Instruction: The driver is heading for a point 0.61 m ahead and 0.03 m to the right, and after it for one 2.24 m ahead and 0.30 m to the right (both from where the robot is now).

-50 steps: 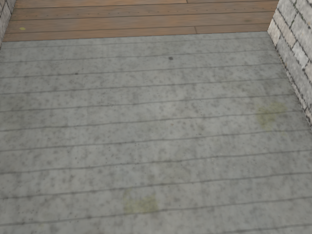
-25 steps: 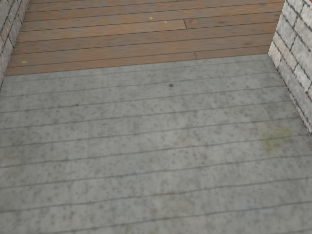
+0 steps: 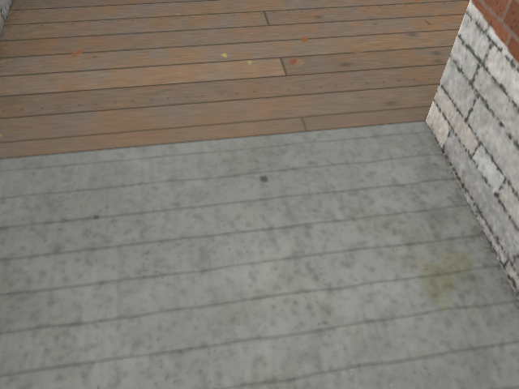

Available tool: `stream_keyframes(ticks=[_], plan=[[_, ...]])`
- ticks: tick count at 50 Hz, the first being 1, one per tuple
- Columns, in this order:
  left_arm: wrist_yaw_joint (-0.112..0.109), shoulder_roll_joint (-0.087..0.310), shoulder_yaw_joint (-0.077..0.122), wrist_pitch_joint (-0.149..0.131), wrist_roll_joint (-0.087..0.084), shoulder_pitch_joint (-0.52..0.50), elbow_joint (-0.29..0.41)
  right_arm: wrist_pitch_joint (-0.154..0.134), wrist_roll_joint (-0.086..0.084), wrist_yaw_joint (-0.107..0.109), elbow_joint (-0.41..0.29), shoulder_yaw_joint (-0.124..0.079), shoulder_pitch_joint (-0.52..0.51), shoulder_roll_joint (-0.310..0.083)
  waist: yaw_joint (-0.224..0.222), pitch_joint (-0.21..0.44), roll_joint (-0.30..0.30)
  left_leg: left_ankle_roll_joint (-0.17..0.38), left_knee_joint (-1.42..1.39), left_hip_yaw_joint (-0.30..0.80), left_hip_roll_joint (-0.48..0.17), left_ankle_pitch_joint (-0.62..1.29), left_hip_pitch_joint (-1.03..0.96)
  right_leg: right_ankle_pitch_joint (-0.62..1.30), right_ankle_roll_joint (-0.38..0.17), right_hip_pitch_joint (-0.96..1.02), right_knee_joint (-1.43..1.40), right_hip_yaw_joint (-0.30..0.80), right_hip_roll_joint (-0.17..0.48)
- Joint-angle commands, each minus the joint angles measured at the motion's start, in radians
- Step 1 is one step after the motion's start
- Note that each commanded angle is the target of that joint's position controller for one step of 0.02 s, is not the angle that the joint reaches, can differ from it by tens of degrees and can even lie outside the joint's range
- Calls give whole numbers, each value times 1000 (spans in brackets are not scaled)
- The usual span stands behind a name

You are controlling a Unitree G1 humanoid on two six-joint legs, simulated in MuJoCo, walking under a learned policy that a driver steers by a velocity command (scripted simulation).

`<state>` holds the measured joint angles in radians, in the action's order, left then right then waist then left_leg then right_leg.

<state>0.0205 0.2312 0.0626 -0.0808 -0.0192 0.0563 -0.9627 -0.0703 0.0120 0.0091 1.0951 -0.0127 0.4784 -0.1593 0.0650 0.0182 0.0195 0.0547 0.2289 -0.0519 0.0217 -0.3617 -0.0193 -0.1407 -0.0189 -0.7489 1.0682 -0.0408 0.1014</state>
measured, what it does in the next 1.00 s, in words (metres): climbs: right foot 0.03 m higher, then left foot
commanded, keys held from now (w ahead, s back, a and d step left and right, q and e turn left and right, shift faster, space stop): w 0.68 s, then no key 0.32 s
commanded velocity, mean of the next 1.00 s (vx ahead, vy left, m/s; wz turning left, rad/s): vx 0.41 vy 0.00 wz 0.00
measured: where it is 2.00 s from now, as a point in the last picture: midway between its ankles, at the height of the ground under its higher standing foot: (251, 355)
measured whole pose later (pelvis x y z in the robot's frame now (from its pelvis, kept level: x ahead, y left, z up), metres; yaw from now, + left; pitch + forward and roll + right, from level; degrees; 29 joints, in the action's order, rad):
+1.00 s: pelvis +0.51 +0.02 +0.05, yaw +0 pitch +2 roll +1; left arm -0.03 0.26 0.05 -0.03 0.00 0.13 -0.94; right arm -0.07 0.03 0.00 0.97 -0.04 0.22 -0.22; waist 0.02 -0.02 0.04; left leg 0.06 0.35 -0.11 0.02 -0.19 0.28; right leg -0.31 0.01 -0.57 0.95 0.01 0.09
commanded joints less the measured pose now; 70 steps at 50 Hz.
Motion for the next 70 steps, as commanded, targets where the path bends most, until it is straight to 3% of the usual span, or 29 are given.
stream_keyframes(ticks=[1, 6, 9, 10, 11, 12, 13, 15, 17, 20, 25, 33, 35, 37, 38, 39, 40, 41, 42, 43, 45, 48, 52, 55, 57, 58, 59, 61, 70], plan=[[9, -20, -27, -7, -1, -205, 115, -8, 0, 19, -54, -23, 15, -167, 5, -146, -96, 136, -166, 118, -221, 372, 114, 92, 15, -7, -225, -51, -32], [28, 29, -21, -15, -9, -256, 166, -3, -17, 16, -39, -35, 54, -183, -39, -131, -154, 120, -84, 63, -285, 720, -68, -7, -63, 72, -364, -88, -81], [23, 128, 32, -10, -14, 55, 102, 13, -11, 20, -50, -38, 9, -202, -222, 87, -230, 67, 304, 9, -263, 1232, -40, -36, -133, 522, -425, -105, -165], [15, 198, 59, -2, -13, 253, 53, 9, -3, 19, -82, -32, -36, -200, -305, 211, -171, 35, 582, 12, -224, 965, 198, -69, -173, 868, -446, 82, -32], [7, 287, 74, 5, 3, 367, 24, -15, 2, -4, -106, 7, 88, -31, -201, 417, 153, -26, 984, 61, -20, 112, 583, -351, -332, 1239, -587, 638, 268], [0, 211, 51, 8, 10, 389, 8, -52, -24, -20, -94, -12, 5, -93, -248, 424, 160, 3, 1167, 238, 26, -155, 707, -473, -331, 1201, -816, 907, 297], [1, 159, 32, -8, 6, 256, 14, -67, -63, -21, -145, -41, -117, -168, -199, 192, 131, 18, 1248, 208, -30, -100, 832, -442, -276, 1027, -839, 750, 272], [15, 53, -4, -29, 19, 82, 32, -59, -48, -3, -173, -48, -193, -161, -97, 44, -15, 35, 1180, 139, -137, 73, 727, -204, -214, 657, -873, 435, 200], [28, 13, -16, -36, 33, 52, 10, -18, -42, 7, -163, -51, -117, -113, -21, 20, 41, 47, 1124, 140, -177, 119, 607, -150, -176, 488, -902, 259, 123], [16, 61, -13, -34, 30, 111, -22, 10, -35, 11, -189, -51, -167, -108, -7, -46, 57, 22, 1075, 108, -189, 170, 684, -119, -192, 411, -960, 162, 94], [-22, 111, -13, -24, 29, 238, -36, 4, -13, 5, -254, -52, -365, -129, -64, -63, 19, -51, 834, 81, -199, 369, 865, -28, -202, 531, -973, 135, 108], [-32, 149, -3, 9, 11, 368, -48, -19, -34, -41, -325, -27, -592, -108, -134, -101, 62, -32, 439, -22, -109, 254, 766, 90, -174, 770, -938, 72, 162], [-37, 162, 2, 20, 12, 345, -48, -28, -29, -51, -320, -42, -516, -145, -70, -60, 115, 7, 382, -52, -57, 167, 627, 398, -152, 809, -817, 49, 166], [-48, 141, -8, 30, 17, 322, -30, -33, -15, -43, -230, -97, -196, -262, 72, 156, 104, 71, 344, -15, -48, 339, 153, 687, -72, 692, -428, -30, 78], [-42, 71, -32, 17, 49, 397, 0, -23, 1, -32, -206, -123, -56, -378, 56, 354, -120, 181, 380, 311, -311, 555, -250, 215, -15, 389, -78, -40, -25], [-26, -14, -50, -9, 29, 456, -16, -11, 3, -30, -189, -116, -30, -374, 26, 495, -320, 327, 137, 750, -486, 505, -402, -469, 28, 143, 186, 92, -197], [-18, 118, -10, -23, -9, 345, -17, -12, 0, -25, -206, -95, -87, -297, 44, 390, -198, 279, 111, 661, -440, 469, -286, -457, 22, 70, 323, 189, -141], [-19, 127, -5, -23, -20, 247, 17, -14, -6, -16, -223, -78, -202, -244, 15, 233, -143, 234, 121, 472, -404, 509, -112, -378, 11, 23, 324, 139, -80], [-29, 117, -3, -11, -8, 212, 20, -19, -10, -17, -232, -58, -280, -187, -25, 155, -59, 201, 92, 333, -351, 555, 49, -303, 10, 72, 267, 108, -26], [-41, 105, 4, 6, 0, 215, 20, -24, -5, -19, -228, -53, -324, -161, -63, 104, -67, 174, 59, 239, -306, 555, 174, -256, 7, 145, 197, 100, 3], [-48, 65, 5, 37, 2, 279, -5, -26, 16, -21, -205, -44, -338, -128, -110, 83, -97, 164, 26, 119, -248, 606, 303, -219, 3, 276, 147, 81, 0], [-57, 33, -4, 54, 17, 258, 5, -23, 24, -4, -192, -43, -358, -154, -141, 57, -106, 177, 8, 30, -220, 650, 365, -162, 30, 330, -94, 65, 1], [-57, 55, -11, 77, 28, 146, 21, 3, 9, 9, -169, -54, -320, -204, -90, 72, -130, 171, 8, 52, -236, 411, 331, -93, 55, 418, -359, 33, -21], [-57, 88, 3, 84, 36, 142, 6, 20, -11, 12, -151, -42, -324, -171, -105, 43, -112, 114, 48, 74, -206, 95, 363, -11, 22, 532, -536, 10, -48], [-63, 150, 15, 81, 46, 132, 14, 21, 4, 12, -124, -26, -258, -119, -73, 16, -3, 20, 148, 32, -119, -43, 397, 184, -17, 610, -637, 110, 38], [-69, 184, 18, 82, 37, 105, 24, 18, 13, 11, -111, -28, -190, -112, -9, 31, 125, -19, 221, -13, -49, -44, 419, 232, -54, 637, -639, 167, 92], [-64, 134, 7, 84, 27, 93, 3, 27, 8, 21, -103, -20, -157, -83, 0, 68, 195, -37, 197, -20, -43, 25, 346, -19, -94, 578, -674, 189, 94], [-52, 77, -2, 74, 25, 47, 1, 50, 0, 34, -113, -37, -264, -162, -38, -1, 98, -43, 192, -19, -58, 107, 237, -119, -47, 432, -702, 144, 23], [-57, 83, 3, 67, 19, 63, -57, 64, -6, 32, -64, -38, -263, -141, -58, 49, -6, -44, 180, -16, -82, 225, 209, 201, -34, 584, -605, 70, -26]])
